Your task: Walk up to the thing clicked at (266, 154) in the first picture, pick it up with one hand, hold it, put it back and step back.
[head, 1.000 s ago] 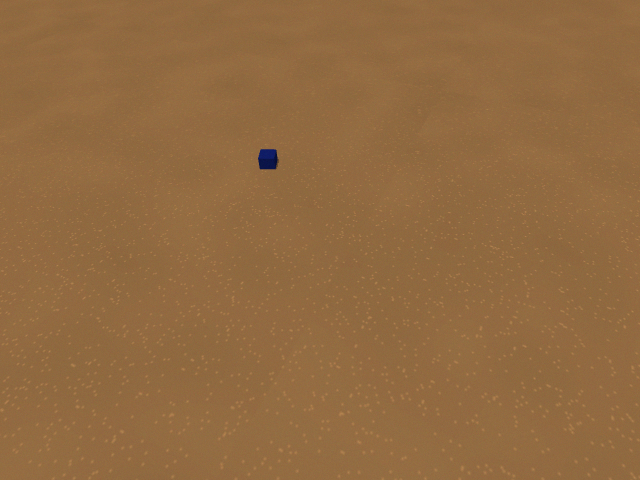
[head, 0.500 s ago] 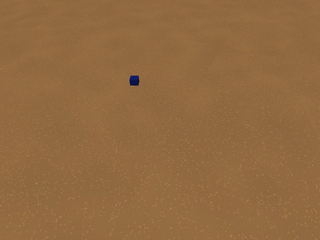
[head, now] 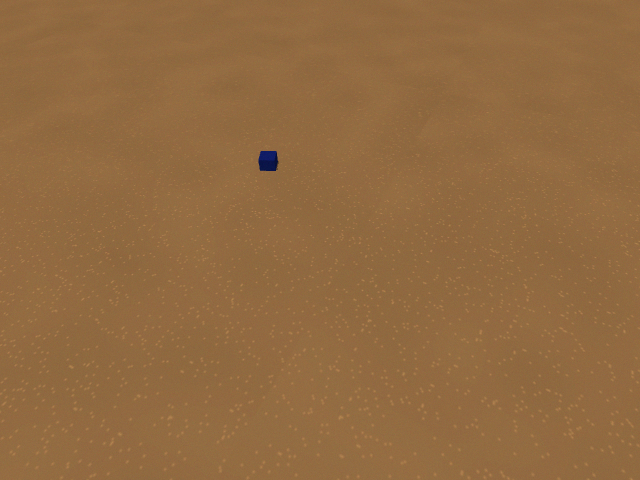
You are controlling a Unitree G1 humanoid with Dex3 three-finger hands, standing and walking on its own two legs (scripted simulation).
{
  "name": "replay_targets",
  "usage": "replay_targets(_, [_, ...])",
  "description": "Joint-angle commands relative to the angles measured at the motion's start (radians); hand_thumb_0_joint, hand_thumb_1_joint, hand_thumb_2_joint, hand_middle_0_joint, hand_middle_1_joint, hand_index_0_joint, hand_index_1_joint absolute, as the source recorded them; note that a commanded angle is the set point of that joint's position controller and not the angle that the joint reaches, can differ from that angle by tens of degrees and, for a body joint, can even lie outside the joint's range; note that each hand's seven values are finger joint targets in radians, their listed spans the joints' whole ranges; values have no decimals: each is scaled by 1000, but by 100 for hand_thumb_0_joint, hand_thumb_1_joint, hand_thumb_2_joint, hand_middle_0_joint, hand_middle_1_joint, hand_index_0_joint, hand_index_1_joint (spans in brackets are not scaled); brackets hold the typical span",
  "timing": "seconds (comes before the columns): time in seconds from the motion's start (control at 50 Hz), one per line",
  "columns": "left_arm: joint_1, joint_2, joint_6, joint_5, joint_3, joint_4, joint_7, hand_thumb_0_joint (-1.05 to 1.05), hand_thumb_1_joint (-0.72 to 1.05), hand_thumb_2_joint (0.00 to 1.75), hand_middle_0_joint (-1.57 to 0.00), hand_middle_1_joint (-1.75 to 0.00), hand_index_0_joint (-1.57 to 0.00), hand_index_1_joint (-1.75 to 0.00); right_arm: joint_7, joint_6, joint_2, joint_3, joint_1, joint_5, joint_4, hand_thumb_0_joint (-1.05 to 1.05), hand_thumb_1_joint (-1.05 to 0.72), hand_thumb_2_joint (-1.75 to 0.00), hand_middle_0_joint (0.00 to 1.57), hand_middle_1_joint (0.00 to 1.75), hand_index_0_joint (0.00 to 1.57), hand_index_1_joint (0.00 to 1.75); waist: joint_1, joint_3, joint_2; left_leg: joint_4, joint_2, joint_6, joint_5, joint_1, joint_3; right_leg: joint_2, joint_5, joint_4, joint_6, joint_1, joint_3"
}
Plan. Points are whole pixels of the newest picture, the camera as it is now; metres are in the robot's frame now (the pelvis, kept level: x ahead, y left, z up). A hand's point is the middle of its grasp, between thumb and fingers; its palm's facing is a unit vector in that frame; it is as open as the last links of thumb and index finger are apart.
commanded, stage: stand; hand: left
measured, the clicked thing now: (268, 160) +1.77 +0.36 -0.75
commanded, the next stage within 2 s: walk up in 0.12 s
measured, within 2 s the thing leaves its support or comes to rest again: neither
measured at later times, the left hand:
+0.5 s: hand out of the picture +0.07 +0.35 -0.17, palm faces +0.08 -0.92 -0.38, open 7.4 cm
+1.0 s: hand (176, 295) +0.49 +0.32 -0.15, palm faces -0.02 -0.93 -0.36, open 7.4 cm
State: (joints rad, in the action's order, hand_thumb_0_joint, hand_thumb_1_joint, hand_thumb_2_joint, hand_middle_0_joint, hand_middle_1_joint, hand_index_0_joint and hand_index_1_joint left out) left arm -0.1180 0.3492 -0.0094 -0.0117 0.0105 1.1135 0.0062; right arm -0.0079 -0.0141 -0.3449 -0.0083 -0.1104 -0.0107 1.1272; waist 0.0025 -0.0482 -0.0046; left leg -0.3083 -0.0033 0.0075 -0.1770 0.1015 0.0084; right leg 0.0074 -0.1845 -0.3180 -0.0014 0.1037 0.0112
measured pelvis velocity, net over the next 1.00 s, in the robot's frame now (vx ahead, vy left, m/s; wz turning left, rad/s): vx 0.36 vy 0.05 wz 0.05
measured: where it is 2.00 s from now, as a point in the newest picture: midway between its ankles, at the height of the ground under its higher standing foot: (322, 311)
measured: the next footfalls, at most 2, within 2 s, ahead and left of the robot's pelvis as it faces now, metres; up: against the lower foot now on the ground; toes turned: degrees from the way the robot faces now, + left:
left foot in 0.48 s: +0.20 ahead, +0.18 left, +0.00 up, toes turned +8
right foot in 0.96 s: +0.53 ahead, -0.06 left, +0.00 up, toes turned -2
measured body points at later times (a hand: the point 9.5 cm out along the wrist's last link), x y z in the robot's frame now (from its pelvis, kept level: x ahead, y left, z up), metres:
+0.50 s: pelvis +0.09 +0.05 -0.02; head +0.11 +0.07 +0.43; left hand +0.07 +0.40 -0.14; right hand +0.22 -0.28 -0.12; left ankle +0.16 +0.18 -0.75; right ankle -0.01 -0.12 -0.75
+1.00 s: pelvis +0.36 +0.05 -0.04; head +0.38 +0.03 +0.41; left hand +0.49 +0.37 -0.12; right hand +0.37 -0.28 -0.16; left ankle +0.17 +0.17 -0.74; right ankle +0.49 -0.06 -0.75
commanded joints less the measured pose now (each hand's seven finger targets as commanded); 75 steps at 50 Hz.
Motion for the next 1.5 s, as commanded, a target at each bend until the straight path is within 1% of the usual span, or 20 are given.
replay_targets(0.0, [29, 209, -24, 5, -40, -51, -16, 0, 90, 90, -20, -30, -20, -30, 18, -19, -210, 43, 37, 3, -55, 0, -90, -90, 20, 30, 20, 30, 2, 60, 13, 41, -123, -26, 146, -1, 89, 122, 132, 49, 30, -2, -94])
replay_targets(0.08, [26, 210, -24, 2, -41, -51, -16, 0, 90, 90, -20, -30, -20, -30, 17, -19, -212, 44, 35, 3, -57, 0, -90, -90, 20, 30, 20, 30, 1, 74, 4, 38, -126, -30, 147, -12, 89, 124, 130, 48, 29, -12, -91])
replay_targets(0.12, [-3, 312, -46, -20, -119, -101, 31, 0, 90, 90, -20, -30, -20, -30, -27, -39, -322, 126, -7, -20, -116, 0, -90, -90, 20, 30, 20, 30, 7, 87, 45, -46, -115, -132, -542, 117, 169, 85, -469, -120, 73, 62, -82])
replay_targets(0.2, [-81, 288, -64, -23, -129, -135, 47, 0, 90, 90, -20, -30, -20, -30, -47, -52, -261, 128, 87, -18, -200, 0, -90, -90, 20, 30, 20, 30, 76, -26, 0, -159, -104, -110, -390, 350, 169, 153, -432, -68, 127, 33, -195])
replay_targets(0.26, [-179, 406, -79, -32, -166, -140, 39, 0, 90, 90, -20, -30, -20, -30, -45, -58, -246, 122, 150, -25, -249, 0, -90, -90, 20, 30, 20, 30, 132, -51, -131, -546, -43, -33, -319, 698, 66, 440, -570, 230, 277, -234, -562])
replay_targets(0.4, [-48, 357, -79, -18, -143, -223, 49, 0, 90, 90, -20, -30, -20, -30, -85, -66, -254, 137, 23, -16, -228, 0, -90, -90, 20, 30, 20, 30, 33, -45, -148, -275, -74, -21, -105, 323, -22, 228, -187, 109, 172, -29, -87])
replay_targets(0.46, [-49, 307, -68, -10, -118, -245, 60, 0, 90, 90, -20, -30, -20, -30, -63, -66, -297, 177, -247, -29, -156, 0, -90, -90, 20, 30, 20, 30, -117, 108, 35, -199, 2, -50, -32, -229, -95, 135, 48, -299, 120, 267, 68])
replay_targets(0.5, [-85, 236, -69, 3, -98, -276, 49, 0, 90, 90, -20, -30, -20, -30, -43, -80, -483, 214, -377, -25, -176, 0, -90, -90, 20, 30, 20, 30, -164, 175, 358, 140, -388, -215, -549, -353, 687, -84, -398, -816, 58, 616, -29])
replay_targets(0.52, [-41, 321, -70, -4, -101, -272, 38, 0, 90, 90, -20, -30, -20, -30, -41, -77, -469, 213, -283, 6, -206, 0, -90, -90, 20, 30, 20, 30, -130, 121, 170, 160, -426, -265, -556, -250, 699, 7, -339, -883, 67, 612, -140])
replay_targets(0.62, [-170, 314, -59, 7, -108, -190, 67, 0, 90, 90, -20, -30, -20, -30, -34, -96, -321, 147, -122, 11, -276, 0, -90, -90, 20, 30, 20, 30, 0, -42, 104, 157, -261, -176, -246, 51, 190, 115, -76, -693, 8, 471, -92])
replay_targets(0.86, [99, 229, -59, 1, -106, -300, 102, 0, 90, 90, -20, -30, -20, -30, -27, -100, -337, 152, -223, 5, -296, 0, -90, -90, 20, 30, 20, 30, -49, -57, 100, 76, -223, -161, 223, -48, -3, 82, 156, -243, 42, 353, 56])
replay_targets(0.94, [-171, 288, -63, 4, -148, -240, 71, 0, 90, 90, -20, -30, -20, -30, -13, -86, -304, 136, -241, -16, -319, 0, -90, -90, 20, 30, 20, 30, 103, 137, -33, -446, -153, -111, 442, 32, -70, 2, -1, -194, 100, -86, 91])
replay_targets(0.98, [-326, 449, -73, 8, -194, -230, 53, 0, 90, 90, -20, -30, -20, -30, -10, -90, -257, 114, -336, 27, -344, 0, -90, -90, 20, 30, 20, 30, 128, 285, -353, -949, 62, -45, -294, 519, -69, 425, -195, 16, 282, -486, -685])
replay_targets(1.08, [-113, 298, -82, 22, -143, -288, 33, 0, 90, 90, -20, -30, -20, -30, -24, -73, -275, 117, -282, 17, -280, 0, -90, -90, 20, 30, 20, 30, 17, 33, -124, -832, -98, -54, -127, 410, 51, 249, -7, 52, 206, 34, -198])
replay_targets(1.28, [-155, 321, -95, 4, -140, -336, 56, 0, 90, 90, -20, -30, -20, -30, -71, -82, -225, 128, -92, -14, -330, 0, -90, -90, 20, 30, 20, 30, 50, -7, -114, -281, -94, 0, 78, 299, -77, 202, -85, 44, 203, 120, -49])
replay_targets(1.36, [-152, 290, -87, -4, -117, -350, 51, 0, 90, 90, -20, -30, -20, -30, -52, -97, -306, 163, -298, -18, -262, 0, -90, -90, 20, 30, 20, 30, -80, 97, 80, -249, -40, -60, -43, -116, -89, 151, 69, -321, 147, 282, 3])
replay_targets(1.38, [-191, 230, -83, 6, -98, -354, 44, 0, 90, 90, -20, -30, -20, -30, -38, -101, -375, 184, -428, -38, -246, 0, -90, -90, 20, 30, 20, 30, -141, 161, 276, -125, -185, -115, -244, -232, 122, 65, 19, -654, 104, 391, 66])
replay_targets(1.4, [-232, 208, -80, 28, -98, -354, 38, 0, 90, 90, -20, -30, -20, -30, -29, -107, -444, 196, -434, -29, -280, 0, -90, -90, 20, 30, 20, 30, -120, 160, 340, 76, -434, -193, -353, -297, 665, -102, -336, -835, 53, 614, 5])
replay_targets(1.42, [-211, 309, -74, 14, -111, -332, 21, 0, 90, 90, -20, -30, -20, -30, -29, -103, -448, 199, -366, 9, -296, 0, -90, -90, 20, 30, 20, 30, -101, 150, 179, 88, -467, -249, -360, -219, 689, -24, -330, -906, 69, 596, -123])
replay_targets(1.48, [-243, 307, -74, 23, -110, -269, 30, 0, 90, 90, -20, -30, -20, -30, -19, -102, -334, 152, -220, 17, -334, 0, -90, -90, 20, 30, 20, 30, -21, 24, 124, 47, -329, -194, -129, -24, 269, 71, -176, -830, 49, 519, -128])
